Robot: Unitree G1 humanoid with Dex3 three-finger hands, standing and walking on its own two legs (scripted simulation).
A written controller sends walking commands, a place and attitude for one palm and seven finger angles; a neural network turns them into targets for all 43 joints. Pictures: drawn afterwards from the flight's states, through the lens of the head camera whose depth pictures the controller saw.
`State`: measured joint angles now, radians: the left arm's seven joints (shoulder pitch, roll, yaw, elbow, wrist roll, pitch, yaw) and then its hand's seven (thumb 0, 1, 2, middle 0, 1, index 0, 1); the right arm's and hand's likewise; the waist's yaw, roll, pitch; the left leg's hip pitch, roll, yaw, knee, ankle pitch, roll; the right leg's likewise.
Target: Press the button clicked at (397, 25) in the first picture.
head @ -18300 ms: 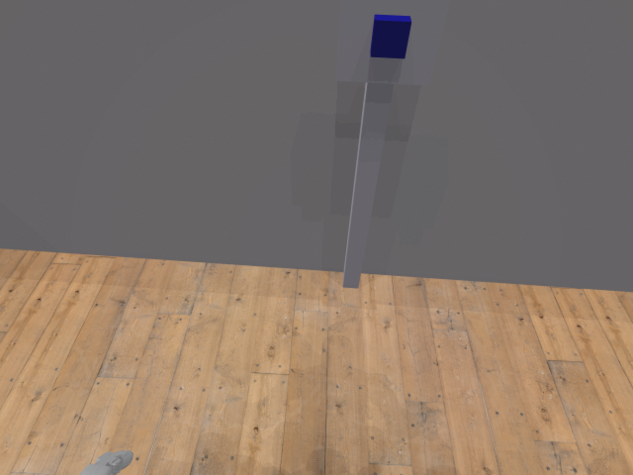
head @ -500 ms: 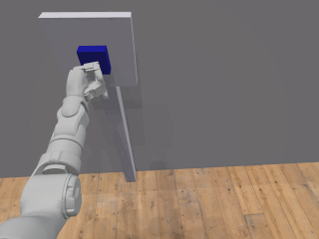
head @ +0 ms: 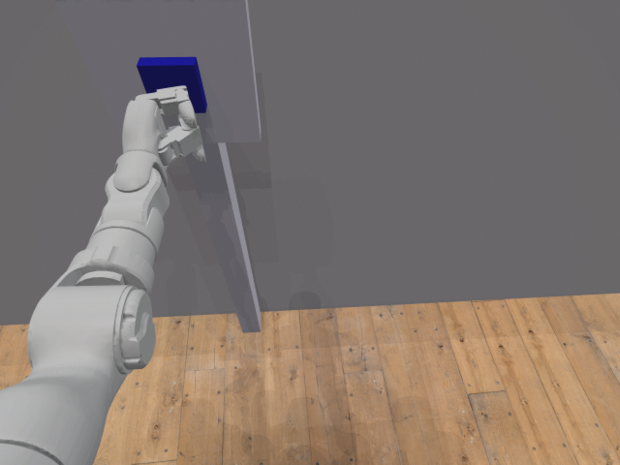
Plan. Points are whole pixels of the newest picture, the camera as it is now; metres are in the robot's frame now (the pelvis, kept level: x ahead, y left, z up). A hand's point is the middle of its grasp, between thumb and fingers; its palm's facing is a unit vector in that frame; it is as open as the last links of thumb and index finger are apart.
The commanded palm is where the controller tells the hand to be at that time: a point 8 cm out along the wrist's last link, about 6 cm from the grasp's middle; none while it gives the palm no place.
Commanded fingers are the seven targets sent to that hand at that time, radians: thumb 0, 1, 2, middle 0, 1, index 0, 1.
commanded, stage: hold the button down briefly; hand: left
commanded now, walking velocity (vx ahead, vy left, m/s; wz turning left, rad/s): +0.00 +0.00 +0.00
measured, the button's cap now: (175, 82) +0.56 +0.15 +0.19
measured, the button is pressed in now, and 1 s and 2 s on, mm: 10 0 0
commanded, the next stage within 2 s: pull the fist back off the button in 0.22 s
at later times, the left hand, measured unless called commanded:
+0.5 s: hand (199, 133) +0.50 +0.12 +0.15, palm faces +0.03 -1.00 -0.02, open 3.0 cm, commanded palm +0.49 +0.17 +0.16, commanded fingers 0.00 0.90 0.90 -1.30 -1.50 -1.30 -1.50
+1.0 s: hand (211, 154) +0.46 +0.11 +0.15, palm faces -0.01 -1.00 +0.02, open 3.1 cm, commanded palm +0.42 +0.16 +0.16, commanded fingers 0.00 0.90 0.90 -1.30 -1.50 -1.30 -1.50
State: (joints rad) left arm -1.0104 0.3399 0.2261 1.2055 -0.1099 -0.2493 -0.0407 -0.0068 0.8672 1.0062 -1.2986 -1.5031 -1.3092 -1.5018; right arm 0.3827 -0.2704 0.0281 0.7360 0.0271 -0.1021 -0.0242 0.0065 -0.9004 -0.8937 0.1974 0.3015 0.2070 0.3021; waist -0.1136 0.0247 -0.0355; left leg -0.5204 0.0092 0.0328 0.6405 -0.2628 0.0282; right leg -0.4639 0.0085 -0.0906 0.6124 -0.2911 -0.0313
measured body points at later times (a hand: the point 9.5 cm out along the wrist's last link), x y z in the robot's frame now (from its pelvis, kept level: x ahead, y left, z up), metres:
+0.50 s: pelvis -0.01 +0.00 +0.00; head +0.05 +0.00 +0.44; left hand +0.49 +0.18 +0.16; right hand +0.00 -0.27 -0.12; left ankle +0.03 +0.10 -0.72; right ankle +0.01 -0.10 -0.72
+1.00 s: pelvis +0.02 +0.00 +0.00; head +0.04 -0.01 +0.45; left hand +0.46 +0.16 +0.15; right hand +0.10 -0.26 -0.11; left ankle +0.03 +0.10 -0.72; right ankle +0.01 -0.10 -0.72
